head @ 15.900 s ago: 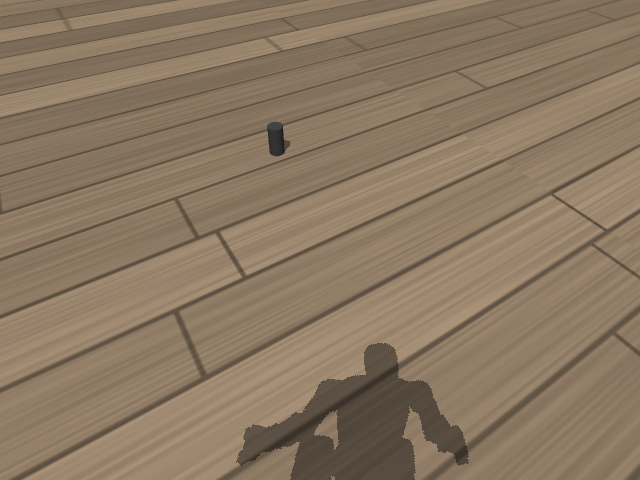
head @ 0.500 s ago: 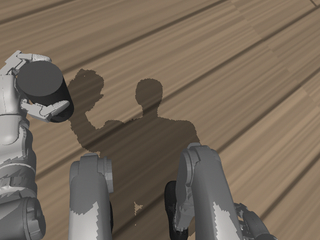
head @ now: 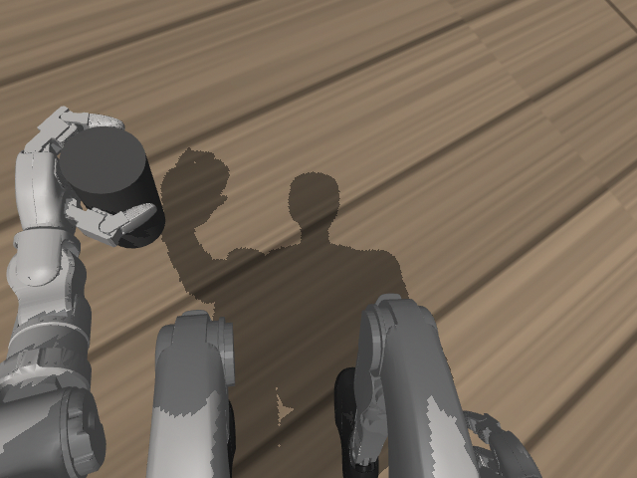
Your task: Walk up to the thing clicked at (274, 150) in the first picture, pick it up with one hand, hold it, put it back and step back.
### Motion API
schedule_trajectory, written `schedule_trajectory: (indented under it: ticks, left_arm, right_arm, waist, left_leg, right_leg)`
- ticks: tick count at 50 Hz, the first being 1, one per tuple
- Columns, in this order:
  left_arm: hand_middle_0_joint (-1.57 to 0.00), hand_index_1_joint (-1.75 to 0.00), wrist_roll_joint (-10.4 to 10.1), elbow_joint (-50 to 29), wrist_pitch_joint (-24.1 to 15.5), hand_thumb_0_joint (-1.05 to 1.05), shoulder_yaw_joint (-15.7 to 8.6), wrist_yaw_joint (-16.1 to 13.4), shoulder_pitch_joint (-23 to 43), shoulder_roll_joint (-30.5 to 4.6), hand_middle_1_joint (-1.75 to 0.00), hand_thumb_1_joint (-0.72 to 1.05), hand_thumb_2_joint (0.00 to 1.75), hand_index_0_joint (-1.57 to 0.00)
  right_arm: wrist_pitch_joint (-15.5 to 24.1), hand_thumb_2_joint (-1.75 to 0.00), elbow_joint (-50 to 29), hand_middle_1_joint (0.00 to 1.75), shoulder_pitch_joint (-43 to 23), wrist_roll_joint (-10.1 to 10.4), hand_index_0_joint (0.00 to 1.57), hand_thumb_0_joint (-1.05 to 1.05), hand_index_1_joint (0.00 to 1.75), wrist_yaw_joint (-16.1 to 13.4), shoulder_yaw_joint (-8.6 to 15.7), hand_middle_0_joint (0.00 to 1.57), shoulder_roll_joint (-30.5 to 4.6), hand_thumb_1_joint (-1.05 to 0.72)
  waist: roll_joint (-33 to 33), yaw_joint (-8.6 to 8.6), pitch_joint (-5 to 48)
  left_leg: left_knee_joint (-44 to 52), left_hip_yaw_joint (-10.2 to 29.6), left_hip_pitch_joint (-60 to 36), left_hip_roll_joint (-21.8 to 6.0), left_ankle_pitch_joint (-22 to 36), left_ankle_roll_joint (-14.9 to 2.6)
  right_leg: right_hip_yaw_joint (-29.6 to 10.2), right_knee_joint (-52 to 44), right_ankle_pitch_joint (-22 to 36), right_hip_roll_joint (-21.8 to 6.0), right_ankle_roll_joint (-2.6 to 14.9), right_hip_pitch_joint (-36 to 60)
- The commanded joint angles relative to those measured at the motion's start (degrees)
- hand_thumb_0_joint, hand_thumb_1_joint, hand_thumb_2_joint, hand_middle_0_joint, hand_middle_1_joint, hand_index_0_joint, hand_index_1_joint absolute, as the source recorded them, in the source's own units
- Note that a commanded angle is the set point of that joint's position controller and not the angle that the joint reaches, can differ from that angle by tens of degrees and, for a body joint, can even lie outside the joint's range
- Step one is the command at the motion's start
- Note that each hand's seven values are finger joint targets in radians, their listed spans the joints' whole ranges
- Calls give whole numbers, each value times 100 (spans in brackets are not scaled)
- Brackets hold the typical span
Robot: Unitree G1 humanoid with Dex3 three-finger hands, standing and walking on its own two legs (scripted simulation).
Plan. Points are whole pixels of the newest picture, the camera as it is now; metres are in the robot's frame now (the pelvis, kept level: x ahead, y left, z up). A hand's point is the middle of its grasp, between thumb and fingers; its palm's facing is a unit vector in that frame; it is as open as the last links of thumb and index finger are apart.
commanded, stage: settle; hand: left
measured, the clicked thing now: (121, 194) +0.46 +0.22 -0.06
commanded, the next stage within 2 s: lift in 0.02 s
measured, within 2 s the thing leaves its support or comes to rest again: neither
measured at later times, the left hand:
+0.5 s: hand (103, 173) +0.45 +0.21 +0.02, palm faces +0.09 -1.00 -0.02, open 11.1 cm
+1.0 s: hand (13, 106) +0.41 +0.21 +0.17, palm faces +0.11 -0.99 -0.04, open 11.1 cm
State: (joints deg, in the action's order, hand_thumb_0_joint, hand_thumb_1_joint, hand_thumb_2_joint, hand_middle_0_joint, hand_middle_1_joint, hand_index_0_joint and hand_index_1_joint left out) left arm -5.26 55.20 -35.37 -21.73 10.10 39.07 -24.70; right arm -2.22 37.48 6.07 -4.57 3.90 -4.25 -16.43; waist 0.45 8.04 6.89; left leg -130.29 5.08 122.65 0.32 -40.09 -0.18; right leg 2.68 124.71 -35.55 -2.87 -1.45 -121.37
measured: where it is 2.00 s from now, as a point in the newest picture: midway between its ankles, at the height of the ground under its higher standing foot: (288, 465)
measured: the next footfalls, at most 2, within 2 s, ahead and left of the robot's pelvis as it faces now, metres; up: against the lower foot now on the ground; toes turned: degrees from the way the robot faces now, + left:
none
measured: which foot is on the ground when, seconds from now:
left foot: down 0.00-1.00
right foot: down 0.00-1.00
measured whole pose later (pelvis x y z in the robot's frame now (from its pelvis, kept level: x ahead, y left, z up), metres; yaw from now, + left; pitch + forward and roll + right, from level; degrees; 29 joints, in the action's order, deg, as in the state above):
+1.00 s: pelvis +0.02 +0.00 +0.16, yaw +2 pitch +29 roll -3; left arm -10.1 24.8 -20.1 -12.9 6.7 17.8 -15.9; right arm 0.3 33.9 7.5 2.1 -1.3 -0.2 -14.6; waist -1.3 2.7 11.4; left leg -101.6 2.8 92.8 -0.7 -38.3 -0.2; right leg 2.2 97.6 -34.5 -2.6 -1.3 -92.5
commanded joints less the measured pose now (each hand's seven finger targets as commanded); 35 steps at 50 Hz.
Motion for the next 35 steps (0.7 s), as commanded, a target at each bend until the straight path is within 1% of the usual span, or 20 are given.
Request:
schedule_trajectory:
  ticks: [1,2,3,6,7,9,11,12,13,14,17,19,22,24,26,28,30,31,33,35]
  left_arm:
    - [-130,-147,-75,-966,-394,0,-130,-25,1854,-1004,-144,4,131,-130]
    - [-131,-147,-74,-1234,-427,0,-195,-53,2055,-1147,-144,5,131,-130]
    - [-129,-145,-43,-674,-377,0,-108,-52,1645,-911,-143,6,132,-128]
    - [-129,-145,7,-983,-424,0,-213,-56,1848,-1128,-143,7,132,-128]
    - [-134,-145,7,-1250,-457,0,-172,-54,2088,-1146,-146,9,124,-136]
    - [-134,-147,-52,-1031,-419,0,-143,-12,1882,-988,-148,-2,121,-137]
    - [-133,-146,-137,-1095,-403,0,-167,62,1846,-983,-146,0,121,-135]
    - [-132,-145,-153,-1364,-408,0,-256,82,1972,-1141,-146,1,120,-135]
    - [-132,-144,-154,-994,-343,0,-207,135,1602,-1010,-145,3,120,-134]
    - [-132,-145,-176,-1224,-341,0,-119,178,1719,-988,-145,1,120,-135]
    - [-132,-144,-257,-1753,-319,0,-269,220,1816,-1181,-145,2,120,-134]
    - [-132,-145,-319,-1387,-185,0,-90,254,1333,-756,-146,0,121,-134]
    - [-131,-144,-392,-1623,-137,0,-177,266,1380,-878,-145,2,122,-133]
    - [-131,-144,-361,-2066,-79,0,-163,243,1328,-991,-145,1,122,-133]
    - [-131,-144,-442,-2209,-9,0,64,261,1151,-660,-145,1,121,-134]
    - [-128,-142,-477,-2266,68,0,-76,199,1065,-782,-143,1,122,-131]
    - [-129,-143,-531,-2471,139,0,66,151,987,-537,-143,3,122,-131]
    - [-129,-143,-537,-2546,184,0,9,127,862,-584,-144,3,123,-131]
    - [-128,-142,-492,-2865,274,0,35,84,668,-688,-143,2,121,-130]
    - [-128,-143,-482,-3181,406,0,227,44,530,-532,-144,3,122,-131]
  right_arm:
    - [95,-91,-301,30,746,5,20,0,30,-88,456,20,-1204,-91]
    - [104,-91,-272,30,781,8,20,0,30,-85,467,20,-1210,-91]
    - [105,-91,-319,30,707,23,20,0,30,-84,470,20,-1222,-91]
    - [78,-91,-294,30,783,20,20,0,30,-88,507,20,-1251,-91]
    - [84,-91,-269,30,800,9,20,0,30,-86,510,20,-1212,-95]
    - [97,-91,-244,30,804,33,20,0,30,-83,498,20,-1201,-96]
    - [123,-91,-276,30,792,66,20,0,30,-90,528,20,-1230,-95]
    - [128,-91,-280,30,857,78,20,0,30,-105,564,20,-1233,-95]
    - [114,-91,-286,30,823,88,20,0,30,-112,556,20,-1243,-95]
    - [124,-91,-333,30,839,120,20,0,30,-124,577,20,-1244,-95]
    - [138,-91,-366,30,880,158,20,0,30,-156,600,20,-1201,-95]
    - [157,-91,-446,30,846,203,20,0,30,-178,630,20,-1185,-95]
    - [200,-91,-461,30,825,254,20,0,30,-224,645,20,-1181,-94]
    - [213,-91,-574,30,827,277,20,0,30,-249,701,20,-1141,-94]
    - [248,-91,-625,30,770,313,20,0,30,-275,685,20,-1070,-94]
    - [278,-91,-613,30,769,351,20,0,30,-308,715,20,-1104,-93]
    - [313,-90,-678,30,727,391,20,0,30,-332,719,20,-1029,-93]
    - [318,-91,-667,30,729,413,20,0,30,-354,732,20,-1044,-93]
    - [322,-90,-764,30,689,424,20,0,30,-373,757,20,-1024,-93]
    - [334,-90,-814,30,679,468,20,0,30,-414,781,20,-991,-92]
  waist:
    - [-963,101,3539]
    - [-997,26,3621]
    - [-874,80,3413]
    - [-1098,1,3613]
    - [-1150,-4,3708]
    - [-1064,21,3668]
    - [-1070,-4,3779]
    - [-1101,-45,3933]
    - [-1071,-64,3866]
    - [-997,-28,3878]
    - [-1086,-168,4160]
    - [-827,-89,3952]
    - [-823,-140,3850]
    - [-734,-221,4134]
    - [-655,-179,3976]
    - [-649,-248,3933]
    - [-540,-199,3737]
    - [-577,-253,3628]
    - [-622,-371,3976]
    - [-651,-368,4015]
  left_leg:
    - [1790,-228,-2283,69,592,-115]
    - [1799,-242,-2294,68,583,-110]
    - [1875,-172,-2316,66,494,-107]
    - [1960,-151,-2581,57,545,-74]
    - [1938,-198,-2547,63,561,-76]
    - [1937,-221,-2558,73,604,-84]
    - [1957,-225,-2616,78,649,-88]
    - [1984,-249,-2666,80,673,-89]
    - [2006,-247,-2751,73,786,-83]
    - [2040,-249,-2692,71,742,-92]
    - [2148,-286,-2866,80,849,-90]
    - [2231,-285,-2805,76,700,-117]
    - [2326,-289,-2774,71,607,-126]
    - [2396,-362,-2841,78,612,-154]
    - [2529,-374,-2829,80,506,-163]
    - [2651,-343,-2972,78,520,-158]
    - [2816,-311,-2978,58,403,-165]
    - [2921,-295,-3072,53,400,-150]
    - [3049,-308,-3384,49,496,-145]
    - [3257,-281,-3679,42,562,-134]
  right_leg:
    - [239,-1237,569,176,352,2087]
    - [228,-1215,548,182,365,2106]
    - [257,-1231,474,169,358,1937]
    - [244,-1220,533,167,379,1919]
    - [237,-1208,533,176,382,1986]
    - [229,-1239,561,176,377,2008]
    - [207,-1259,613,157,377,2037]
    - [192,-1297,615,167,376,2141]
    - [188,-1303,708,146,371,2163]
    - [191,-1349,664,154,374,2206]
    - [142,-1428,734,139,378,2467]
    - [129,-1612,625,142,361,2511]
    - [92,-1742,578,133,361,2596]
    - [34,-1932,549,147,352,2910]
    - [-4,-2113,446,149,343,3043]
    - [-16,-2208,472,144,351,3054]
    - [-16,-2385,379,145,344,3134]
    - [-30,-2478,385,137,352,3121]
    - [-82,-2605,428,147,356,3432]
    - [-96,-2788,488,140,359,3607]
